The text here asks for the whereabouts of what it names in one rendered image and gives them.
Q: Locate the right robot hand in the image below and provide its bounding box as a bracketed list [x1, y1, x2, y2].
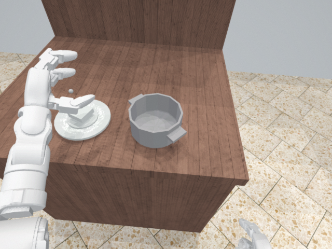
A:
[235, 218, 272, 249]

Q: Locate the left robot hand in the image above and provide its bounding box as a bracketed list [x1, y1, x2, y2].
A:
[24, 48, 95, 115]

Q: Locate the left robot upper arm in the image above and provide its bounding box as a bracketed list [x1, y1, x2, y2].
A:
[0, 217, 49, 249]

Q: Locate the lid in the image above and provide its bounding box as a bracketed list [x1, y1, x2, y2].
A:
[54, 100, 111, 141]

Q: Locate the pot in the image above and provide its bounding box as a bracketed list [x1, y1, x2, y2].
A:
[128, 93, 187, 148]

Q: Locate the knob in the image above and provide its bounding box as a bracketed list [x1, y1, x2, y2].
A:
[68, 106, 94, 123]

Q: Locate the robot left forearm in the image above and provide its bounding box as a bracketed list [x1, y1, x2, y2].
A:
[0, 105, 52, 221]

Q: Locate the table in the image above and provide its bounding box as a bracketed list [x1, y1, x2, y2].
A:
[0, 0, 250, 233]

